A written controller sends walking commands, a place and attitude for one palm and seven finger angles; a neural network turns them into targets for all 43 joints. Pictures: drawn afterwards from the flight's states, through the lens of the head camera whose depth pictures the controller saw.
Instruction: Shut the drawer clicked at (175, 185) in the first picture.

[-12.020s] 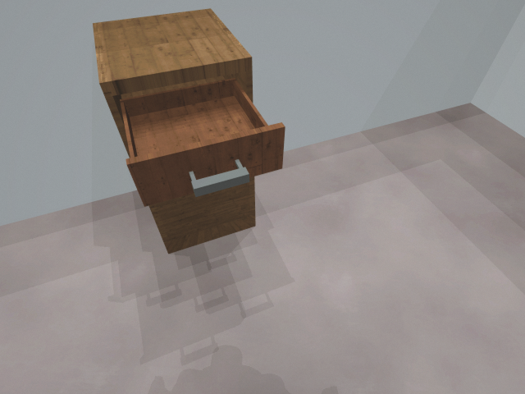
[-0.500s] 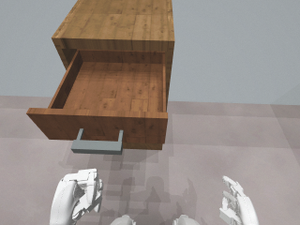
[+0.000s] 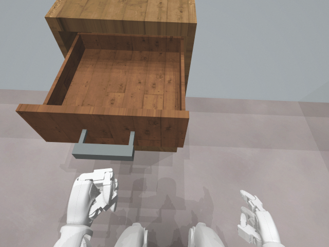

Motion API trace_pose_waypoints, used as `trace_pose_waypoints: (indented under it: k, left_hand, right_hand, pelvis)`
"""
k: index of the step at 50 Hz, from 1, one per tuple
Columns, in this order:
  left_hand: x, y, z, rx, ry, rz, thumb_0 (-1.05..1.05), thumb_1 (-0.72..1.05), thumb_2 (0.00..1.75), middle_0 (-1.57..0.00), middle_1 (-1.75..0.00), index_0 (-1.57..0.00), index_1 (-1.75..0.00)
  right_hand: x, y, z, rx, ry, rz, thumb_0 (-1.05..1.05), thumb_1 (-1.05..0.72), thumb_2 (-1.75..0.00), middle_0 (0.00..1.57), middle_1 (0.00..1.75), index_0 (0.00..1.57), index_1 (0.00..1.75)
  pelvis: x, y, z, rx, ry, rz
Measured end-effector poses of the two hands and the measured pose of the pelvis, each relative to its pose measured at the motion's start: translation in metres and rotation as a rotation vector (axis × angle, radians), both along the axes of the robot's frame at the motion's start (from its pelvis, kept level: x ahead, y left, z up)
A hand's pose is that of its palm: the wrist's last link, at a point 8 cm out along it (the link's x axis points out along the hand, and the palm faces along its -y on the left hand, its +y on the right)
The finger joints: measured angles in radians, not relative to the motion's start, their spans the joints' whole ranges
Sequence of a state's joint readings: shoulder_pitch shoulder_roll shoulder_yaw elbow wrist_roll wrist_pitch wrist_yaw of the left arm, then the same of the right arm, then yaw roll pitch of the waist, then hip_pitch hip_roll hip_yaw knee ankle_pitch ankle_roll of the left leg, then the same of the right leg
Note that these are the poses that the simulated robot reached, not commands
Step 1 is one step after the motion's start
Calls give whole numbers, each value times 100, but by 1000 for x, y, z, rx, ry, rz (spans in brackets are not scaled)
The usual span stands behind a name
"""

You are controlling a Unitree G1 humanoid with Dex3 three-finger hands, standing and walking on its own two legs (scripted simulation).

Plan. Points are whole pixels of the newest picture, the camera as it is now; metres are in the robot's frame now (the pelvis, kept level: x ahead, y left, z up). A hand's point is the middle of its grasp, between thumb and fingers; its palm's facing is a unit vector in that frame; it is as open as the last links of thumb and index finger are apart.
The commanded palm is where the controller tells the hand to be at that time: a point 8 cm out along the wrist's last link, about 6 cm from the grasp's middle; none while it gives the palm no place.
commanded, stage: bring the fist close to the handle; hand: left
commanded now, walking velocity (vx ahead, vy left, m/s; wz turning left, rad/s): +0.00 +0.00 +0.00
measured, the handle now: (106, 143) +0.34 +0.16 +0.04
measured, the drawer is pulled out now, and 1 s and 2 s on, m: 0.29 0.29 0.16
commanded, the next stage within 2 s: push the drawer shut in 0.42 s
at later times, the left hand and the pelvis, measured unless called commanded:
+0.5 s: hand (118, 190) +0.24 +0.11 +0.04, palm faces -0.02 -1.00 -0.01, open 3.2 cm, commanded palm +0.21 +0.16 +0.05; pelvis +0.00 +0.00 +0.00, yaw +0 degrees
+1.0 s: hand (121, 177) +0.27 +0.11 +0.03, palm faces -0.05 -1.00 -0.03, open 2.8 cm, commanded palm +0.27 +0.17 +0.05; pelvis -0.01 +0.00 +0.00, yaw +1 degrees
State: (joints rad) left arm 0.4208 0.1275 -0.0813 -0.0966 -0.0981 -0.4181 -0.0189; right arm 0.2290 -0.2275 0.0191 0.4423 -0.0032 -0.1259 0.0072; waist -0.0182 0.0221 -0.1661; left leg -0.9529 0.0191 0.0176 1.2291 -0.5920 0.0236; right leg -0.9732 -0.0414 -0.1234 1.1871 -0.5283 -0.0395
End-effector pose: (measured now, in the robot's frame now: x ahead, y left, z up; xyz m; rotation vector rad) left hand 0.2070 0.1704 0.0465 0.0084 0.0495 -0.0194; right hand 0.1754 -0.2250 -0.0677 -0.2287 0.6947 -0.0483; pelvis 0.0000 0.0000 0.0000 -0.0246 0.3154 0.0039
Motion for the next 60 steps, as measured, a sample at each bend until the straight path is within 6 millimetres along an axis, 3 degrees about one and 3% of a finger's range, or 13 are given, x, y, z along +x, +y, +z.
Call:
trace_pose_waypoints:
  k: [5,9,30,39,60]
  left_hand:
    - [10,0,-9,2,0,-12,1,90,90,-140,-160,-140,-160]
    - [14,-3,-3,-3,-8,-17,2,90,90,-140,-160,-140,-160]
    - [9,-6,-1,1,0,-7,1,90,90,-140,-160,-140,-160]
    - [34,-9,-5,17,-24,-21,1,90,90,-140,-160,-140,-160]
    - [60,-2,-11,31,-37,-35,-6,78,96,-140,-160,-140,-160]
  right_hand:
    - [-1,1,-8,-4,18,2,1,-90,-90,21,30,20,30]
    - [-3,3,-10,6,33,-7,1,-90,-90,21,30,20,30]
    - [-1,4,-5,1,41,-6,1,-90,-90,21,30,20,30]
    - [-2,2,-11,-1,61,-3,1,-90,-90,21,30,20,30]
    - [-32,-8,-21,-25,142,-17,1,-90,-90,21,30,20,30]
  pelvis:
    - [-2,2,-5,-4,14,2]
    - [-2,4,-4,-4,14,0]
    - [2,4,-1,-2,13,1]
    - [-1,2,-3,-2,18,5]
    - [-20,1,0,-3,-2,18]
